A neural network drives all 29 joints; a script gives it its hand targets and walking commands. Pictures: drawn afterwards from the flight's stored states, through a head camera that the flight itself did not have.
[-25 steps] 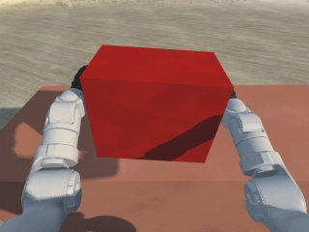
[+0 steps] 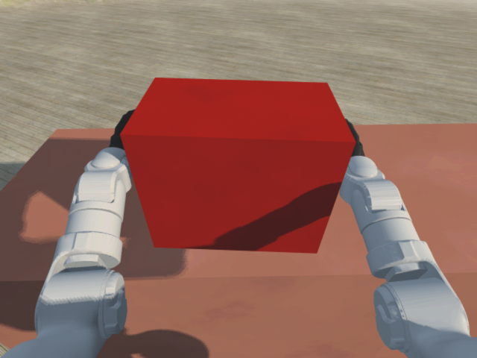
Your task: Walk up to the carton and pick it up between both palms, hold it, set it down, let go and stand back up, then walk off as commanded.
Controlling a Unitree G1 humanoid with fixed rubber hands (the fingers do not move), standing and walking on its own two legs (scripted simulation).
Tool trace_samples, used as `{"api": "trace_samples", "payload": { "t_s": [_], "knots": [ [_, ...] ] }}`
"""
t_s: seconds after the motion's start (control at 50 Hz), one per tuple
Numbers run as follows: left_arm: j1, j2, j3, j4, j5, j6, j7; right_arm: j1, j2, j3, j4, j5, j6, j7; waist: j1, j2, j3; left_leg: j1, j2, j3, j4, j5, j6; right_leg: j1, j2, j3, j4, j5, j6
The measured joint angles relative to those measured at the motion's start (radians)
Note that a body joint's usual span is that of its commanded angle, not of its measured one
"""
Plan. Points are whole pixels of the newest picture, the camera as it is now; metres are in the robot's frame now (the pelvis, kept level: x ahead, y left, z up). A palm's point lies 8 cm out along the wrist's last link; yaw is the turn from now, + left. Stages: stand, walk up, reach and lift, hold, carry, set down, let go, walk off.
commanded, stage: set down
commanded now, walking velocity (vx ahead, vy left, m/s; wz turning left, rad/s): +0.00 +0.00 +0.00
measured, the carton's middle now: (238, 167) +0.39 -0.01 +0.17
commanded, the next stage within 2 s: none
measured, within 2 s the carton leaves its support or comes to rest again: rests again in 1.80 s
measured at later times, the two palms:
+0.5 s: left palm (136, 159) +0.43 +0.17 +0.17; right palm (346, 175) +0.38 -0.21 +0.14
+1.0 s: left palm (138, 170) +0.43 +0.17 +0.14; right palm (343, 188) +0.37 -0.21 +0.12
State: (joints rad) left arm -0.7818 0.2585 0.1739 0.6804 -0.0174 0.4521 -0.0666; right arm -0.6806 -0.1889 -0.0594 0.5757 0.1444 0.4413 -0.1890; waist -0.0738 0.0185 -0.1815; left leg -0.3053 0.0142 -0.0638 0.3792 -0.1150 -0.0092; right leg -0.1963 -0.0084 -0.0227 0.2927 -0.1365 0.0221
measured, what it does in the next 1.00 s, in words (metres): stands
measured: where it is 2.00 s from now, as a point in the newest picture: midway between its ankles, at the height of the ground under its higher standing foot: outside the picture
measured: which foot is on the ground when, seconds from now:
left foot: down 0.00-1.00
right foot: down 0.00-1.00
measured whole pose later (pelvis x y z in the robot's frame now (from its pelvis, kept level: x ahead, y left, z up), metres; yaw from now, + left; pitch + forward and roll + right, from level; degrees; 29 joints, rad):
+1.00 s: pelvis +0.02 +0.00 +0.00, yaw +0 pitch +4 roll -1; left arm -0.74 0.26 0.18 0.84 -0.02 0.19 -0.11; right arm -0.55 -0.09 -0.11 0.59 0.03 0.25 -0.20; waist -0.09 0.02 -0.13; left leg -0.31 0.01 -0.06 0.38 -0.13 -0.01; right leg -0.20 -0.01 -0.02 0.29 -0.15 0.02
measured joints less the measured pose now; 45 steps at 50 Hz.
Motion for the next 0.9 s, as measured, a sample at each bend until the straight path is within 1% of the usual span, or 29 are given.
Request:
{"api": "trace_samples", "payload": {
  "t_s": [0.08, 0.16, 0.32, 0.46, 0.72, 0.9],
  "knots": [
    [0.000, 0.000, 0.006, 0.032, 0.000, -0.034, -0.005, 0.000, 0.015, -0.015, 0.014, -0.024, -0.016, 0.005, -0.010, 0.000, 0.021, 0.000, 0.000, 0.000, -0.001, 0.000, 0.000, 0.000, 0.000, 0.000, -0.001, 0.000, 0.000],
    [0.000, 0.000, 0.006, 0.038, 0.000, -0.058, -0.007, 0.015, 0.020, -0.015, 0.014, -0.034, -0.047, 0.005, -0.017, 0.000, 0.042, 0.000, 0.000, 0.000, -0.003, 0.000, -0.001, 0.000, 0.000, 0.000, -0.003, 0.000, 0.000],
    [0.001, -0.001, 0.006, 0.039, 0.000, -0.092, -0.012, 0.047, 0.031, -0.015, 0.014, -0.036, -0.109, -0.004, -0.020, 0.000, 0.046, 0.000, 0.000, 0.000, -0.004, -0.010, -0.002, 0.000, 0.000, 0.000, -0.004, -0.009, 0.000],
    [0.018, -0.001, 0.006, 0.046, 0.000, -0.111, -0.016, 0.061, 0.040, -0.015, 0.015, -0.040, -0.117, -0.007, -0.020, 0.000, 0.046, 0.000, 0.000, 0.000, -0.004, -0.016, -0.002, 0.000, 0.000, 0.000, -0.004, -0.015, 0.000],
    [0.046, -0.001, 0.006, 0.083, 0.000, -0.169, -0.032, 0.110, 0.067, -0.015, 0.014, -0.083, -0.157, -0.011, -0.020, 0.000, 0.046, 0.000, 0.000, 0.000, -0.004, -0.018, -0.004, 0.000, 0.000, 0.000, -0.004, -0.017, 0.000],
    [0.046, -0.001, 0.006, 0.139, 0.000, -0.230, -0.040, 0.122, 0.085, -0.036, 0.014, -0.103, -0.174, -0.012, -0.021, 0.000, 0.047, 0.000, 0.000, 0.000, -0.004, -0.018, -0.004, 0.000, 0.000, 0.000, -0.004, -0.017, 0.000]
  ]
}}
